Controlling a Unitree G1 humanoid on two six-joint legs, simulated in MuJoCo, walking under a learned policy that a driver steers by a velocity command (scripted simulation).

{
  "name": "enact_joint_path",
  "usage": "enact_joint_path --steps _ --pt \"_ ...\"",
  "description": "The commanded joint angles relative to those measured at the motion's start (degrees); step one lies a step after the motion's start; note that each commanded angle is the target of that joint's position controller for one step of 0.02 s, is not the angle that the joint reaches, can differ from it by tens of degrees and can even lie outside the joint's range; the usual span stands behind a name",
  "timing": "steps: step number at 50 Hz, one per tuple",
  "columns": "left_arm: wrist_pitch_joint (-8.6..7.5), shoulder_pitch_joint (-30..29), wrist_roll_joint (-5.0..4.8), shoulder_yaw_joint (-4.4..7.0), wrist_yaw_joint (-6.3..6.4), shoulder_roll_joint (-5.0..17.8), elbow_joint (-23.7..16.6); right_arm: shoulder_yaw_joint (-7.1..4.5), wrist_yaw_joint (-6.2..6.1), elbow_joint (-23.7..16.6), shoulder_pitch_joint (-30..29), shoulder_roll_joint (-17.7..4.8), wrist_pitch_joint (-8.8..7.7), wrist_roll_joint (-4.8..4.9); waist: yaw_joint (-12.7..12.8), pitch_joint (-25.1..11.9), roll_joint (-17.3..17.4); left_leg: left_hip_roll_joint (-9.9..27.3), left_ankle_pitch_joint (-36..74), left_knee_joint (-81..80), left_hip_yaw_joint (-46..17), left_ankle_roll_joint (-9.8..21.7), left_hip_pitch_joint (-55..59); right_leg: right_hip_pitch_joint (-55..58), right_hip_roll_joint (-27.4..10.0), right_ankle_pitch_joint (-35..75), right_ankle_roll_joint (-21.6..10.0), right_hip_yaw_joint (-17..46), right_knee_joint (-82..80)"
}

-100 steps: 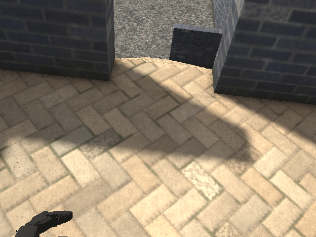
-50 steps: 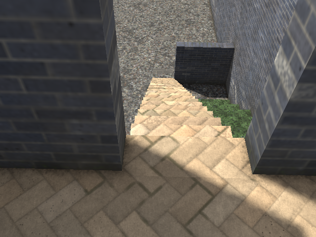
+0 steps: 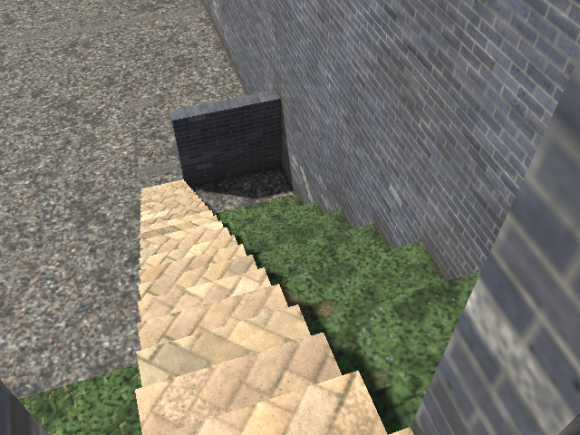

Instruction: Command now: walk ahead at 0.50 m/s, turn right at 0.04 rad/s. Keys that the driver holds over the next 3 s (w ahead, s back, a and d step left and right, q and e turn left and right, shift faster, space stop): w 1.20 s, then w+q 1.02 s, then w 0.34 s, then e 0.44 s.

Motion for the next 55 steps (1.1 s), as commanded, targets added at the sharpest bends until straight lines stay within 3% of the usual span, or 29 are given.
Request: enact_joint_path --steps 1,6,7,8,9,10,11,12,14,17,20,22,23,25,26,27,29,30,31,33,34,36,38,39,40,41,48,49,55 --pt "1.19 4.9 5.16 0.32 1.42 -0.3 -2.8 -1.43 -1.49 -3.6 -5.1 -6.0 0.32 -3.37 5.7 0.0 13.1 16.1 35.0 -5.6 -5.8 6.7 -7.3 13.4 0.7 10.4 -0.7 -3.3 -3.6" --pt "1.25 -2.7 5.33 2.17 1.92 2.2 -5.5 -2.14 -4.13 -0.1 1.4 -9.8 0.91 -0.96 2.0 6.7 6.8 17.2 23.7 -5.4 -7.4 8.3 3.8 5.4 -0.4 5.7 -2.7 -3.1 -13.1" --pt "0.72 -2.8 -2.66 2.49 2.32 2.3 -5.1 -4.03 -2.18 1.4 1.5 -10.9 2.26 2.95 -0.8 5.3 5.1 15.1 26.4 -2.0 -5.2 7.2 10.2 1.9 -1.2 6.4 -3.1 -2.0 -19.1" --pt "0.09 -4.7 -2.33 2.42 2.27 2.6 -6.5 -4.01 -1.81 2.0 3.7 -10.6 3.54 2.72 -2.1 4.4 3.0 16.8 32.8 -0.5 -6.1 7.5 13.9 1.4 0.5 6.4 -3.6 -4.3 -20.7" --pt "-0.52 -2.5 6.41 2.37 2.23 1.5 -7.3 -2.38 -3.43 2.1 6.6 -9.5 2.79 -1.46 -0.1 3.1 5.1 19.8 36.4 1.5 -8.6 8.1 10.7 10.0 2.6 2.8 -4.8 -6.5 -19.1" --pt "-1.03 2.3 -0.44 3.24 2.51 1.7 -5.2 -3.49 -2.48 3.8 3.9 -8.6 4.04 1.76 0.3 1.1 4.3 16.4 37.5 7.6 -4.9 6.6 14.9 9.2 1.2 6.2 -6.1 -5.1 -24.2" --pt "-2.29 3.5 -0.13 2.94 2.66 2.3 -7.0 -2.34 -3.89 3.0 4.8 -5.5 5.22 0.57 0.4 -7.0 3.3 13.2 35.0 16.5 -2.3 4.7 14.4 20.9 -0.3 22.2 -8.5 -2.7 -27.5" --pt "-2.88 9.1 6.21 3.88 -0.06 8.2 -2.5 1.85 -1.31 -0.5 9.2 -0.4 -0.66 -8.33 4.1 -16.5 -13.2 3.7 6.2 25.3 -4.2 -0.2 -11.3 49.9 -12.3 17.9 -21.3 18.9 -30.0" --pt "-2.77 19.6 8.58 5.58 -0.46 8.9 3.0 0.46 -1.47 -3.4 -2.8 -4.8 -2.79 -5.1 11.2 -3.3 -1.7 4.2 -17.2 41.8 -11.8 -0.5 -34.2 48.5 -17.7 -17.2 -19.1 32.7 -39.6" --pt "-0.61 10.1 -0.67 4.59 -0.63 5.8 -0.5 -1.72 -4.18 1.3 4.5 -5.1 3.21 1.35 3.1 -2.7 6.6 7.9 -12.5 38.4 -9.5 0.7 -23.0 34.1 -8.5 3.9 -10.8 12.0 -37.8" --pt "-0.06 8.4 5.42 4.65 3.16 5.7 -0.5 -0.95 -4.41 -2.0 2.3 -2.3 5.88 -4.3 2.7 3.1 -2.0 7.1 -10.2 35.4 -7.6 -2.0 -16.0 23.9 -9.3 2.8 -11.3 7.6 -42.3" --pt "-4.35 6.1 9.26 4.06 -1.76 3.0 0.7 2.41 -3.72 -4.6 -1.3 3.4 -1.62 -4.5 5.3 4.6 -0.4 9.3 -1.1 35.5 -12.8 -6.6 -27.1 24.2 -11.7 7.4 -15.4 9.7 -43.4" --pt "-1.85 10.8 -2.45 6.17 -1.58 7.9 0.9 -0.45 -5.33 -2.9 -1.4 -4.1 2.76 0.95 3.7 3.9 3.0 9.4 2.4 22.4 -9.5 -2.7 -19.3 25.9 -4.8 14.1 -10.1 3.3 -41.4" --pt "1.28 5.3 1.31 6.9 -1.19 9.5 -2.2 -0.41 -5.19 -2.4 -0.1 -4.1 4.86 0.48 2.5 -1.3 -3.9 3.8 8.3 26.9 -3.2 -2.3 -5.2 17.7 -0.6 27.0 -8.3 -2.8 -39.1" --pt "-2.37 -0.1 14.05 5.09 -3.4 8.5 -0.2 2.71 -1.45 -1.3 10.1 2.4 0.64 -8.8 -1.4 5.9 -4.7 5.5 12.0 41.0 -3.3 -6.2 -5.5 5.0 -4.4 17.0 -11.3 -4.9 -37.6" --pt "-3.39 -0.1 13.95 5.25 -3.24 5.2 -0.6 2.25 -0.37 -0.9 9.9 1.9 -1.45 -7.73 1.0 4.6 -0.1 7.2 5.7 44.1 -5.4 -7.8 -6.4 5.2 -6.7 13.6 -12.8 -2.3 -36.0" --pt "-4.26 1.0 11.44 4.23 -2.89 3.0 1.9 1.51 -1.86 -5.3 5.0 -1.8 -2.9 -4.71 1.1 3.6 0.1 9.0 -3.1 44.5 -8.5 -8.4 -13.7 11.6 -9.6 17.7 -13.0 1.1 -30.5" --pt "-0.48 0.9 1.61 6.69 0.1 9.8 -0.6 -1.1 -4.04 -6.2 4.9 -5.4 -0.51 -2.03 0.5 -5.0 -3.4 9.3 -3.2 32.1 -3.5 -5.2 -10.4 24.2 -9.7 16.7 -13.0 1.6 -30.6" --pt "2.78 4.8 -3.16 7.4 -2.79 9.1 -0.2 -0.27 -4.19 -6.5 -0.8 -4.6 1.93 4.45 4.8 -0.2 -1.7 8.5 -2.6 26.8 -3.0 -4.8 -10.4 23.1 -5.3 25.3 -12.3 2.1 -29.0" --pt "7.66 3.9 -0.55 6.96 -3.12 6.8 -0.6 1.24 -4.68 -6.9 6.7 -1.5 3.29 0.33 0.7 0.1 -4.5 7.0 -9.8 10.5 -4.2 -2.4 -6.0 28.4 -8.4 30.9 -12.9 3.3 -22.1" --pt "8.74 6.6 0.07 6.23 -1.29 2.6 -1.0 0.41 -4.56 -4.6 14.2 -4.3 2.94 -0.43 -0.3 -1.8 8.5 12.1 13.1 3.7 -13.6 -1.5 4.2 22.4 -2.2 20.9 -10.5 -2.1 -8.3" --pt "7.07 7.9 -1.86 4.04 0.42 -0.4 -1.9 -1.35 -2.93 -0.4 17.9 -8.3 2.11 3.72 1.3 3.2 27.9 20.1 21.9 -0.7 -29.3 1.8 10.0 -1.8 8.4 -19.6 -6.9 -0.6 4.9" --pt "6.17 2.1 -0.26 4.48 0.08 3.1 -1.3 -2.45 -2.03 -2.6 14.8 -7.0 0.89 4.55 1.7 7.1 8.6 19.5 13.5 0.3 -27.0 3.6 6.2 -5.6 7.1 -10.0 -7.5 4.3 10.2" --pt "5.86 3.6 0.42 4.04 0.05 2.1 -0.1 -2.57 -2.16 -2.7 13.9 -6.1 1.01 4.05 2.8 5.5 8.0 18.1 16.6 1.4 -23.7 3.1 7.5 -4.9 5.7 -7.1 -6.8 4.7 9.6" --pt "5.41 -2.3 4.75 3.71 2.3 1.4 -1.8 -2.46 -3.92 -4.0 11.6 -5.7 -0.67 -1.0 4.1 5.8 7.3 18.0 9.4 -1.9 -22.9 3.4 4.1 -1.7 4.4 -5.2 -4.3 4.9 8.5" --pt "5.51 -3.8 4.73 3.71 2.61 2.2 -1.7 -2.48 -4.36 -4.8 8.9 -4.7 -1.39 -0.73 4.8 5.1 9.1 17.1 13.7 -1.9 -21.4 2.2 5.5 -2.6 3.7 -3.3 -3.3 4.8 7.1" --pt "4.65 -5.0 3.24 3.6 1.25 2.7 4.7 -2.64 -3.97 -6.5 8.8 -4.9 -0.29 -0.66 5.3 3.2 5.4 16.1 10.4 1.6 -14.1 5.7 0.1 3.5 1.6 11.0 -2.7 -0.6 8.5" --pt "4.87 -0.4 -1.31 3.43 0.21 1.6 6.3 -3.21 -3.91 -5.1 13.2 -2.0 2.48 3.09 1.6 -0.1 7.0 12.3 14.4 6.2 -12.3 6.8 6.3 2.4 -0.7 15.2 -4.7 -2.2 7.3" --pt "2.38 -4.7 -2.39 5.22 -0.68 5.3 8.7 -2.53 -2.21 -3.3 14.8 -0.4 4.63 -0.56 -2.4 6.5 10.3 12.3 10.6 23.9 -16.6 8.1 8.6 -7.0 -4.9 6.7 -5.2 1.8 6.6"
Next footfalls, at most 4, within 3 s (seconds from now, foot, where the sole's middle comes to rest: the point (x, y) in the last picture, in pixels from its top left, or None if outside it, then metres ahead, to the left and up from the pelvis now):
0.22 right None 0.25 -0.11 -0.78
0.64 left None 0.31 0.10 -0.78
1.14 right None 0.47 -0.14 -0.78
1.46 left None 0.40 0.07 -0.77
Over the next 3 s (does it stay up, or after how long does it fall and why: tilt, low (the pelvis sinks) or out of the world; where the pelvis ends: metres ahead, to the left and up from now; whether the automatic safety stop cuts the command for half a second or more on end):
stays up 1.10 0.21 -0.63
